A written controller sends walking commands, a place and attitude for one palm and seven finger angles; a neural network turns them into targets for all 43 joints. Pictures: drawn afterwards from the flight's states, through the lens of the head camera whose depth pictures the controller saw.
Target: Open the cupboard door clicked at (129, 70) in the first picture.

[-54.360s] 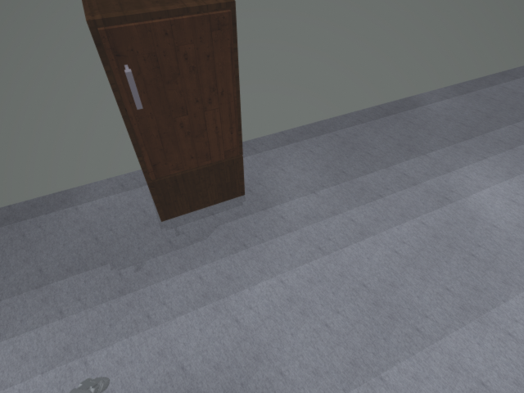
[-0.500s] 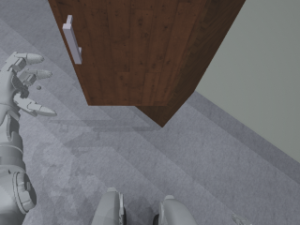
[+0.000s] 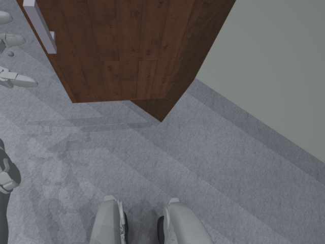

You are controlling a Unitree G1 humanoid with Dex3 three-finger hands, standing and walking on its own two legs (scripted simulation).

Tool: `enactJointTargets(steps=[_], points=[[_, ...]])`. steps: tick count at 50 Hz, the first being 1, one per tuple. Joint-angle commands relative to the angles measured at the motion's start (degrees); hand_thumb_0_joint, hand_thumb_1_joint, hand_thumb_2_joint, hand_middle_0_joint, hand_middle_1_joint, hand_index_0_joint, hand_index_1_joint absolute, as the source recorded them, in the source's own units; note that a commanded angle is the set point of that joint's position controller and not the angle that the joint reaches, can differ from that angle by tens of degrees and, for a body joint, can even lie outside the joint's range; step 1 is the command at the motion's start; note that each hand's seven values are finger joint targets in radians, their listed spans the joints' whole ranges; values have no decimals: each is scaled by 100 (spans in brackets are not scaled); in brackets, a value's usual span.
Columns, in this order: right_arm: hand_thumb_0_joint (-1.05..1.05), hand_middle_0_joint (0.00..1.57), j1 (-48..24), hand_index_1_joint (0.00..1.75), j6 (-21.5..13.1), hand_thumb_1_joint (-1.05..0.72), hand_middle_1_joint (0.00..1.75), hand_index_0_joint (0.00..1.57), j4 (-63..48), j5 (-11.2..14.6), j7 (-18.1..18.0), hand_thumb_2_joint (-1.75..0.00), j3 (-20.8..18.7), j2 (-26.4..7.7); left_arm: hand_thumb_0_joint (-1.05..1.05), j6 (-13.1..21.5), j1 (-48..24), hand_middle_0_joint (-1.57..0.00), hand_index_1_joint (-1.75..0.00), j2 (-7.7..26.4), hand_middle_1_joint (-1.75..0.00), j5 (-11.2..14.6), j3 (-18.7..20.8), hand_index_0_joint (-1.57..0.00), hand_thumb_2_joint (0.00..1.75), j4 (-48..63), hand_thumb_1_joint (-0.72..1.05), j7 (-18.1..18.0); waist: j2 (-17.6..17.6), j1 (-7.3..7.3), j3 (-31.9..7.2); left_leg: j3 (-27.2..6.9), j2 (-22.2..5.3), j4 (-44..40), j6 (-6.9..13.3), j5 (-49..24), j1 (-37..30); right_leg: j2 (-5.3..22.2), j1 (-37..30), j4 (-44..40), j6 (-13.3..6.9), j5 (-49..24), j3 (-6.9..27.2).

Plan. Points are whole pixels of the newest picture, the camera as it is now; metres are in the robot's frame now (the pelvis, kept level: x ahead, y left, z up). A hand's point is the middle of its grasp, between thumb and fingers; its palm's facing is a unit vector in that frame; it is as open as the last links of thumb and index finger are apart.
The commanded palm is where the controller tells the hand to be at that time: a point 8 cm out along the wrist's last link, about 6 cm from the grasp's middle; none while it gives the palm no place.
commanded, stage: move the hooked fingers beside the handle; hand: left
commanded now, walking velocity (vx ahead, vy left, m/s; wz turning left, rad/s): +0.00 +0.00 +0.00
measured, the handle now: (43, 23) +0.60 +0.24 +0.07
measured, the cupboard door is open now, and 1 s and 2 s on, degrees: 43 43 43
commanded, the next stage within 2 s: slide the fingers in behind the handle in 1.10 s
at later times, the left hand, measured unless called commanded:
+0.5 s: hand (11, 46) +0.55 +0.30 +0.06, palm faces +0.08 -1.00 -0.02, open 14.0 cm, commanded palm +0.54 +0.31 +0.06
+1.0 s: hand (10, 45) +0.54 +0.29 +0.06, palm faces +0.08 -1.00 -0.03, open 14.0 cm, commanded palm +0.54 +0.31 +0.06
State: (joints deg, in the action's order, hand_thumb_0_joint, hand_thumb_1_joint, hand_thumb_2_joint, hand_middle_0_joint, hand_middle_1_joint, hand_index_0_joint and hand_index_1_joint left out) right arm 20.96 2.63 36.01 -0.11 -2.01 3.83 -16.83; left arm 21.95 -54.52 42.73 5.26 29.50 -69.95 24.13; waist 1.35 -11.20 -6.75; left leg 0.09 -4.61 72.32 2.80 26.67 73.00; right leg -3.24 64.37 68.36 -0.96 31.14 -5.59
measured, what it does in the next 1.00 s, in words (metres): stands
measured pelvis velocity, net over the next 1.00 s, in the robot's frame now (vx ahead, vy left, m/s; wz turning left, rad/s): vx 0.00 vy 0.00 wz -0.02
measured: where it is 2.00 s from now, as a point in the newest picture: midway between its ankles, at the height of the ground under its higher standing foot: outside the picture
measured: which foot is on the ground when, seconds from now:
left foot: down 0.00-1.00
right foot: down 0.00-1.00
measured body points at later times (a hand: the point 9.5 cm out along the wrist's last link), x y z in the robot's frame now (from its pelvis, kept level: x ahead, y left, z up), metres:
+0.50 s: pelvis +0.01 +0.00 -0.01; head +0.20 +0.05 +0.39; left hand +0.54 +0.35 +0.06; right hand -0.01 -0.26 -0.10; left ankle +0.06 +0.09 -0.62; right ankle +0.01 -0.12 -0.62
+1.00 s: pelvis +0.00 +0.00 -0.01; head +0.19 +0.05 +0.40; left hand +0.53 +0.35 +0.07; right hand +0.00 -0.27 -0.10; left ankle +0.06 +0.09 -0.62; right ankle +0.01 -0.12 -0.62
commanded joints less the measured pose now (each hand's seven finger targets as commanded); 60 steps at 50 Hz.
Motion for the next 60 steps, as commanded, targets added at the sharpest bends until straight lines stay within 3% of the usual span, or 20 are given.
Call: enactJointTargets(steps=[1, 8, 12, 14, 18, 23, 25, 27, 31, 33, 36, 37, 40, 44, 47, 50, 53, 55, 58, 60], points=[[0, 20, 1033, 30, -18, -90, 30, 20, -222, -13, -108, -90, -386, -1228, 0, 214, -2497, -30, -120, 1907, -120, 56, 187, -30, 30, 879, -50, -45, 1234, -61, -2834, -739, 27, -658, -60, -1784, -3473, -70, 116, -849, -42, -1179, 261], [0, 20, 1154, 30, 30, -90, 30, 20, -290, -34, -136, -90, -249, -1249, 0, 63, -3167, -30, -120, 2597, -120, -181, 329, -30, 30, 794, -50, -74, 1395, -221, -3097, -659, 13, -310, 12, -2095, -3074, -106, 5, -681, -16, -1495, 312], [0, 20, 1226, 30, 73, -90, 30, 20, -365, -54, -87, -90, -242, -1244, 0, 42, -2805, -30, -120, 2859, -120, -199, 547, -30, 30, 826, -50, 15, 1621, -40, -3449, -642, 19, -236, -17, -2453, -3177, -142, -175, -552, -52, -1757, 286], [0, 20, 1270, 30, 138, -90, 30, 20, -357, -55, -54, -90, -276, -1238, 0, -43, -2619, -30, -120, 2733, -120, -197, 487, -30, 30, 940, -50, 87, 1804, 8, -3539, -679, -9, -277, -56, -2748, -3485, -143, -97, -568, -46, -1922, 246], [0, 20, 1301, 30, 201, -90, 30, 20, -376, -30, -51, -90, -297, -1260, 0, -240, -2493, -30, -120, 2648, -120, -107, 492, -30, 30, 876, -50, 202, 1421, -70, -3297, -662, -20, -302, -13, -2534, -3234, -160, -127, -625, 1, -1902, 226], [0, 20, 1365, 30, 147, -90, 30, 20, -187, -70, -23, -90, -362, -1240, 0, 48, -3133, -30, -120, 2702, -120, -20, 604, -30, 30, 1686, -50, 127, 1862, -90, -3721, -801, -62, -320, -66, -2767, -3897, -180, 95, -657, -48, -1818, 219], [0, 20, 1367, 30, 142, -90, 30, 20, -117, -83, 6, -90, -400, -1212, 0, 136, -3111, -30, -120, 2392, -120, -29, 435, -30, 30, 1814, -50, 71, 2045, -112, -3744, -902, -78, -401, -124, -2966, -4331, -174, 308, -693, -77, -1764, 174], [0, 20, 1390, 30, 143, -90, 30, 20, -76, -87, 46, -90, -403, -1179, 0, 98, -2943, -30, -120, 2123, -120, -18, 314, -30, 30, 1665, -50, 41, 2148, -79, -3638, -970, -90, -470, -162, -3153, -4582, -175, 428, -735, -100, -1735, 141], [0, 20, 1317, 30, 213, -90, 30, 20, -186, -27, 15, -90, -334, -1178, 0, -349, -2444, -30, -120, 1740, -120, -104, -75, -30, 30, 670, -50, 28, 1468, -205, -2662, -799, -32, -592, -64, -2266, -3660, -164, 313, -894, -44, -1472, 128], [0, 20, 1310, 30, 210, -90, 30, 20, -244, -39, -4, -90, -318, -1184, 0, -372, -2488, -30, -120, 1731, -120, -123, -90, -30, 30, 660, -50, -28, 1480, -201, -2610, -791, -22, -620, -60, -2251, -3667, -151, 358, -890, -49, -1465, 116], [0, 20, 1257, 30, 184, -90, 30, 20, -328, -77, -12, -90, -329, -1188, 0, -106, -2500, -30, -120, 2136, -120, -96, 252, -30, 30, 1059, -50, -138, 1394, -97, -2925, -713, -3, -528, -47, -2394, -3520, -160, 7, -836, -58, -1656, 196], [0, 20, 1247, 30, 159, -90, 30, 20, -319, -90, -7, -90, -337, -1186, 0, 68, -2598, -30, -120, 2277, -120, -62, 387, -30, 30, 1305, -50, -167, 1619, -30, -3063, -737, -12, -508, -82, -2585, -3693, -164, 30, -759, -96, -1714, 192], [0, 20, 1169, 30, 131, -90, 30, 20, -276, -92, 28, -90, -361, -1181, 0, 319, -2751, -30, -120, 2274, -120, -50, 417, -30, 30, 1351, -50, -203, 1535, -100, -3127, -731, -22, -457, -88, -2479, -3679, -178, 13, -761, -68, -1641, 227], [0, 20, 1122, 30, 133, -90, 30, 20, -288, -35, 0, -90, -306, -1215, 0, 199, -2672, -30, -120, 2332, -120, -105, 355, -30, 30, 827, -50, -125, 1483, -127, -2835, -704, -2, -484, -67, -2067, -3356, -164, 57, -771, -57, -1402, 223], [0, 20, 1166, 30, 161, -90, 30, 20, -308, -28, -18, -90, -299, -1206, 0, 92, -2641, -30, -120, 2132, -120, -122, 159, -30, 30, 869, -50, -17, 1749, -105, -3089, -785, -7, -472, -87, -2322, -3691, -154, 267, -686, -82, -1486, 173], [0, 20, 1166, 30, 173, -90, 30, 20, -247, -37, -53, -90, -306, -1236, 0, 32, -2896, -30, -120, 1957, -120, -76, -22, -30, 30, 878, -50, 36, 1574, -265, -2981, -851, -40, -446, -78, -2056, -3640, -143, 487, -721, -48, -1337, 168], [0, 20, 1214, 30, 146, -90, 30, 20, -201, -67, -63, -90, -329, -1260, 0, 137, -3112, -30, -120, 2155, -120, 9, 178, -30, 30, 1249, -50, 35, 1817, -177, -3391, -919, -48, -422, -110, -2324, -3927, -138, 491, -638, -83, -1429, 155], [0, 20, 1217, 30, 135, -90, 30, 20, -168, -78, -35, -90, -347, -1230, 0, 150, -3122, -30, -120, 1942, -120, 17, 77, -30, 30, 1273, -50, 6, 1885, -200, -3403, -967, -53, -435, -130, -2329, -4070, -144, 614, -659, -88, -1392, 138], [0, 20, 1216, 30, 145, -90, 30, 20, -175, -56, -55, -90, -281, -1253, 0, 44, -3066, -30, -120, 2271, -120, -65, 269, -30, 30, 852, -50, -92, 1529, -226, -3045, -912, -47, -420, -79, -2016, -3567, -147, 505, -655, -66, -1272, 149], [0, 20, 1234, 30, 154, -90, 30, 20, -215, -66, -61, -90, -258, -1235, 0, -23, -3093, -30, -120, 2330, -120, -151, 234, -30, 30, 913, -50, -152, 1624, -192, -3095, -850, -25, -408, -56, -2006, -3450, -133, 359, -661, -56, -1293, 177]])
